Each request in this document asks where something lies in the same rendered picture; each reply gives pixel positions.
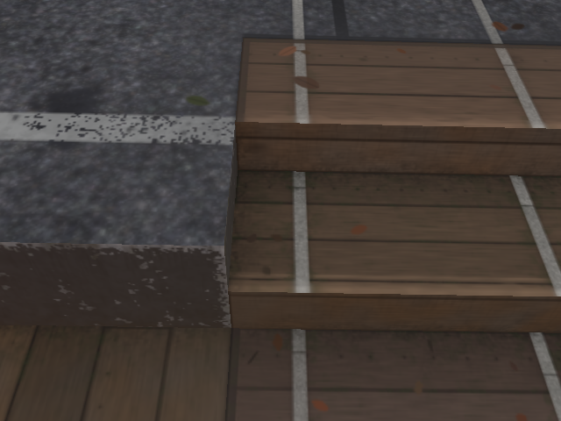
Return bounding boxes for stairs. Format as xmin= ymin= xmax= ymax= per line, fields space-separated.
xmin=225 ymin=122 xmax=561 ymax=421

